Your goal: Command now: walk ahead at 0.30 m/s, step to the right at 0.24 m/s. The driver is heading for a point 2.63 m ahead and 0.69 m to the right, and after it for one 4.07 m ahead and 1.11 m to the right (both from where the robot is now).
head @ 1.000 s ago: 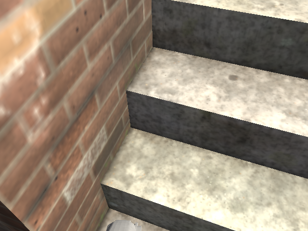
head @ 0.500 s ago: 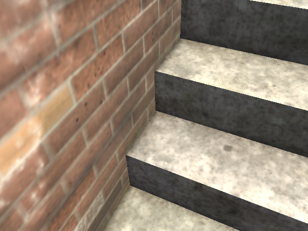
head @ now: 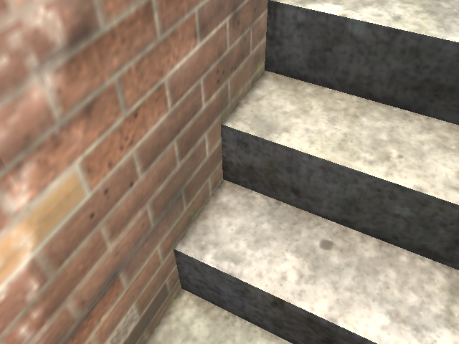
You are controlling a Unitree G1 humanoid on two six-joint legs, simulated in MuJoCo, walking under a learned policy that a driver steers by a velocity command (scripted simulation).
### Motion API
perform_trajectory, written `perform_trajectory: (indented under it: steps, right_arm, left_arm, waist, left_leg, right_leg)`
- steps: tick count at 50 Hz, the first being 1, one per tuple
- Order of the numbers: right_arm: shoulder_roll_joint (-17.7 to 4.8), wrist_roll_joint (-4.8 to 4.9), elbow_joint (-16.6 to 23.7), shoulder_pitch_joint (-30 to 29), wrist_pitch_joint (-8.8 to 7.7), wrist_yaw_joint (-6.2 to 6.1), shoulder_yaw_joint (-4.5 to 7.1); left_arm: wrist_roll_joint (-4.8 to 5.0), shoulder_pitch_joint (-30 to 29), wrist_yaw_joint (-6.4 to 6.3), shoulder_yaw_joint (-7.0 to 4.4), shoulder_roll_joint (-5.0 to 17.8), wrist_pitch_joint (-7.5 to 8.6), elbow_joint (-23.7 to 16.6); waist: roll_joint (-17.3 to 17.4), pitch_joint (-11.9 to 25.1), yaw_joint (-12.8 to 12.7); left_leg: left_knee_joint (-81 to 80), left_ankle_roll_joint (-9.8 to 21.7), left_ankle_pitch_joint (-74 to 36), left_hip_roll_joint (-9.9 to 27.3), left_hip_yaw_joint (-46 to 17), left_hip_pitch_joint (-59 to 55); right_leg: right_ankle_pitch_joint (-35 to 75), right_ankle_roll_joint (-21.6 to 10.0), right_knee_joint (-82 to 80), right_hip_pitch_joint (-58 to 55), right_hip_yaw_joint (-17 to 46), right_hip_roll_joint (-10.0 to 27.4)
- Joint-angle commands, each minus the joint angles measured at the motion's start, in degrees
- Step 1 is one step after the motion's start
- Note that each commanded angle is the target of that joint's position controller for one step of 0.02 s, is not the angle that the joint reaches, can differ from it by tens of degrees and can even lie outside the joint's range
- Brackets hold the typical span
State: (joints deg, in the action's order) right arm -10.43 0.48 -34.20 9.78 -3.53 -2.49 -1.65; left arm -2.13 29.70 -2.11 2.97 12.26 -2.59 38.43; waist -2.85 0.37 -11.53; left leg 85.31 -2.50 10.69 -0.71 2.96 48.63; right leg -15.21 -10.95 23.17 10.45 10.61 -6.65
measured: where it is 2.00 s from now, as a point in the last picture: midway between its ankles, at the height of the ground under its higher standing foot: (335, 277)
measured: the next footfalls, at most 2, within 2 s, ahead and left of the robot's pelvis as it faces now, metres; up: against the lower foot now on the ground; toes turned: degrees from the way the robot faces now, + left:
left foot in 0.26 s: +0.16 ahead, +0.17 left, -0.01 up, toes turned +7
right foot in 0.58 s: +0.29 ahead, -0.11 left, +0.19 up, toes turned +3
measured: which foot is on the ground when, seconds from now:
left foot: up 0.00-0.24, down 0.26-0.62, up 0.64-1.00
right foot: down 0.00-0.26, up 0.28-0.56, down 0.58-1.00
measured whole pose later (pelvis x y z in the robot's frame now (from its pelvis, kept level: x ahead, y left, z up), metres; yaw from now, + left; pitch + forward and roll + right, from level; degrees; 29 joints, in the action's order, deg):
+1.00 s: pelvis +0.31 -0.01 +0.17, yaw +2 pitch +0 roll +0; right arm -6.8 -0.1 -39.8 14.1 -1.4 -4.9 -1.8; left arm -2.0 25.3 -1.7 1.5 11.4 0.8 46.6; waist -0.5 1.1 -7.3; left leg 115.9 -1.1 9.0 -2.8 -5.1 63.9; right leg -23.4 -4.1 33.5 10.3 -0.1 -2.3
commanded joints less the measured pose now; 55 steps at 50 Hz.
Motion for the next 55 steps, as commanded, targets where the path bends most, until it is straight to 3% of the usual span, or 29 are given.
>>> perform_trajectory:
  steps: [1,7,9,11,13,14,15,16,17,19,21,22,23,24,25,27,28,29,30,31,32,33,34,36,40,45,50,54,55]
  right_arm:
    - [-3.0,0.72,4.39,-5.79,-1.46,-0.08,0.9]
    - [-3.0,0.67,2.66,-6.0,-1.9,1.1,0.86]
    - [-3.49,-0.65,2.17,-4.57,-2.72,1.25,1.47]
    - [-8.61,-1.84,-0.3,3.13,-3.19,1.13,4.22]
    - [-9.47,-3.41,-10.14,22.7,-3.62,0.49,4.75]
    - [-9.47,-2.3,-15.71,26.01,-4.07,0.54,3.37]
    - [-10.59,-5.14,-13.83,27.54,-4.46,-0.86,3.67]
    - [-8.79,-6.16,-13.11,26.21,-3.44,-1.49,3.72]
    - [-8.68,-5.89,-12.04,21.68,-2.57,-2.14,4.12]
    - [-4.54,-4.02,-12.0,15.83,-0.32,-2.52,3.05]
    - [-7.3,-1.43,-9.66,7.51,0.56,-2.76,1.83]
    - [-8.14,-1.87,-7.43,0.49,1.06,-2.27,1.16]
    - [-9.27,-2.36,-5.06,-4.58,0.7,-2.59,0.62]
    - [-10.86,-0.68,-4.55,-5.62,0.12,-2.92,0.25]
    - [-15.19,0.4,-6.3,1.97,-0.16,-2.15,1.91]
    - [-21.5,-0.93,-11.18,10.35,-0.28,-0.37,5.08]
    - [-21.06,-1.88,-12.13,10.91,0.21,-1.06,5.15]
    - [-22.61,0.42,-10.59,8.35,0.48,-0.71,6.59]
    - [-23.28,0.81,-10.01,9.27,0.98,-0.76,6.96]
    - [-19.93,-1.2,-7.45,8.0,1.67,-0.89,6.73]
    - [-16.06,-0.75,-5.34,1.21,2.42,-0.53,6.05]
    - [-9.19,0.42,-1.57,-9.43,3.0,0.26,4.86]
    - [-2.75,0.84,2.11,-13.12,2.25,1.28,3.82]
    - [4.57,-0.63,3.66,-5.05,1.11,1.86,0.41]
    - [-1.95,-1.34,-1.18,7.62,1.19,1.07,1.03]
    - [-1.86,-0.76,-1.57,5.57,2.6,-2.98,1.58]
    - [-0.72,-0.46,-0.33,-2.78,0.33,-2.37,1.39]
    - [0.98,-0.66,0.77,-6.33,0.9,-1.16,1.24]
    - [0.65,-1.11,4.1,-11.49,0.32,-0.8,0.61]
  left_arm:
    - [0.56,4.85,0.65,-1.7,5.69,1.72,-1.42]
    - [1.45,2.55,0.84,-2.91,5.9,1.72,-0.25]
    - [1.64,-3.99,0.51,-3.55,6.66,1.79,-1.73]
    - [0.08,-5.98,1.03,-3.85,7.95,2.27,-1.9]
    - [0.71,-19.92,1.81,-2.7,7.6,3.73,-7.5]
    - [-1.43,-18.83,3.42,-1.27,1.21,4.91,-8.88]
    - [-1.01,-8.99,4.21,-2.39,0.01,6.01,-5.52]
    - [0.41,-6.66,4.89,-2.71,1.27,6.34,-4.71]
    - [2.06,-9.94,5.41,-2.4,0.96,6.83,-7.37]
    - [2.01,-17.62,5.87,-0.01,-3.85,4.64,-10.95]
    - [2.51,-22.32,6.73,1.43,-4.06,2.63,-16.84]
    - [2.71,-27.75,6.76,2.22,-3.42,2.27,-18.7]
    - [3.06,-31.97,6.46,2.24,-1.03,1.75,-19.9]
    - [3.36,-35.64,5.32,3.72,-2.34,1.36,-20.79]
    - [2.88,-39.39,4.38,4.9,-4.43,1.18,-22.15]
    - [0.56,-25.54,2.4,2.59,-3.55,0.23,-16.03]
    - [-0.11,-21.84,1.48,1.11,-0.65,-0.31,-14.22]
    - [-0.74,-17.86,2.52,0.49,2.11,0.1,-13.91]
    - [-2.07,-18.13,3.01,-0.7,4.81,-0.76,-13.45]
    - [-2.03,-19.82,2.17,-2.21,8.19,-2.28,-11.48]
    - [-1.36,-16.66,0.92,-3.49,10.52,-3.61,-10.2]
    - [-3.49,-16.14,0.35,-3.89,13.5,-3.14,-8.39]
    - [-1.34,-14.18,1.2,-2.42,8.31,-1.03,-5.58]
    - [1.57,-12.19,1.59,-2.21,3.47,0.51,0.51]
    - [0.87,-17.95,1.38,-2.48,0.85,0.41,2.29]
    - [-0.11,-14.53,1.31,-2.39,4.43,4.42,2.86]
    - [0.5,1.23,-0.78,-3.43,6.24,3.88,6.51]
    - [0.44,-0.68,-2.44,-4.04,6.27,3.38,7.16]
    - [1.92,-0.54,-3.49,-4.69,6.48,3.41,7.48]
  waist:
    - [-4.32,-7.31,-0.29]
    - [-7.07,-8.15,3.59]
    - [-4.38,-7.0,7.28]
    - [-0.81,2.34,12.81]
    - [5.54,3.18,21.69]
    - [18.01,0.29,17.63]
    - [17.73,8.02,14.77]
    - [10.32,14.18,14.47]
    - [8.2,11.17,12.52]
    - [5.07,5.27,9.76]
    - [5.54,-4.12,4.07]
    - [3.05,-6.64,3.23]
    - [4.17,-8.07,3.68]
    - [5.09,-5.79,3.42]
    - [8.23,-1.15,6.91]
    - [15.19,12.83,4.95]
    - [18.5,18.75,3.89]
    - [24.67,18.95,2.99]
    - [21.94,22.06,3.13]
    - [12.07,19.45,5.03]
    - [0.64,14.13,2.09]
    - [-14.59,8.59,0.8]
    - [-9.27,0.5,1.26]
    - [-2.25,-6.31,8.35]
    - [0.77,-6.25,14.51]
    - [0.2,-4.57,10.49]
    - [-4.25,-5.25,2.11]
    - [-5.29,-8.87,3.32]
    - [-5.76,-10.92,3.75]
  left_leg:
    - [-1.56,1.08,-1.31,1.25,1.01,15.14]
    - [-7.32,4.57,5.98,4.47,-0.48,8.4]
    - [-16.74,6.2,8.62,4.35,1.87,-2.17]
    - [-40.7,7.4,-4.91,-0.12,8.49,-27.98]
    - [-80.36,8.69,-48.3,5.01,1.78,-49.28]
    - [-76.0,8.16,-82.71,13.25,-5.99,-60.68]
    - [-54.6,16.41,-111.51,27.9,-19.31,-70.32]
    - [-53.82,19.13,-100.71,29.73,-21.16,-73.51]
    - [-54.77,18.52,-79.88,26.44,-18.67,-73.1]
    - [-57.44,15.22,-52.16,22.96,-13.58,-64.94]
    - [-67.01,10.97,-24.87,22.03,-7.88,-41.27]
    - [-72.64,8.5,-17.28,15.4,2.41,-23.55]
    - [-77.67,8.12,-19.75,10.89,7.28,-9.38]
    - [-84.79,9.56,-28.86,8.78,10.13,-3.74]
    - [-90.16,12.19,-40.14,13.19,5.92,-8.83]
    - [-75.25,13.69,-101.44,19.4,7.43,-40.87]
    - [-65.43,15.69,-127.17,19.71,6.55,-52.93]
    - [-53.78,17.62,-135.47,23.57,2.39,-63.37]
    - [-48.52,19.82,-134.65,24.25,1.21,-60.65]
    - [-43.8,19.73,-107.26,19.07,1.33,-43.49]
    - [-34.04,18.8,-51.17,12.03,0.8,-26.78]
    - [7.6,15.12,0.88,0.17,-2.31,-11.36]
    - [33.89,13.97,13.9,-4.49,-16.89,3.63]
    - [36.1,12.11,13.59,-4.27,-16.9,15.85]
    - [31.04,4.41,4.63,-3.54,-12.52,12.36]
    - [31.83,1.06,-8.14,-2.05,-8.2,12.85]
    - [33.06,0.71,3.78,1.21,-11.46,34.12]
    - [40.63,-1.72,19.97,5.22,-9.28,36.39]
    - [36.28,-1.74,27.26,6.09,-6.92,36.16]
  right_leg:
    - [-13.87,-6.41,-10.2,-11.07,19.37,14.9]
    - [8.49,-8.62,-10.47,-13.66,15.86,17.06]
    - [38.84,-5.86,-7.45,-10.42,8.83,15.56]
    - [78.64,0.18,5.97,-10.02,3.23,9.35]
    - [56.66,8.34,35.7,-1.39,0.82,4.32]
    - [-7.21,13.85,61.53,16.59,-3.93,-4.49]
    - [-16.83,16.16,86.89,36.31,7.81,-8.44]
    - [-16.99,16.56,104.64,46.52,10.83,-8.6]
    - [-15.95,15.31,111.93,56.82,9.26,-6.76]
    - [-20.91,12.76,131.31,69.1,4.12,-4.68]
    - [-16.34,12.48,126.16,67.15,4.02,1.69]
    - [-9.76,13.81,107.66,55.34,-1.15,3.44]
    - [-1.38,15.27,91.92,41.49,-5.41,3.93]
    - [2.88,15.38,71.97,27.14,-14.07,6.27]
    - [-2.31,14.74,63.74,17.78,-20.18,6.77]
    - [-18.11,10.45,63.21,15.95,-20.12,3.66]
    - [-23.28,8.4,60.94,19.98,-19.15,0.32]
    - [-26.1,5.94,44.37,24.03,-13.07,1.33]
    - [-21.44,3.66,38.67,16.66,-10.77,-0.77]
    - [-22.99,0.45,32.54,11.15,0.61,3.0]
    - [-29.03,-3.89,17.46,7.96,15.93,9.02]
    - [-28.29,-11.27,0.54,13.77,35.79,16.66]
    - [-24.37,-10.4,-1.92,14.31,35.8,17.97]
    - [-23.34,1.06,4.84,14.56,19.39,15.72]
    - [-16.15,2.3,1.34,20.51,5.47,11.58]
    - [-10.9,-4.94,-3.35,16.22,5.39,16.23]
    - [-0.63,-5.29,-3.19,-16.58,9.0,20.89]
    - [33.91,-4.87,-2.92,-17.96,5.91,22.69]
    - [43.12,-3.18,-2.35,-16.67,2.45,20.17]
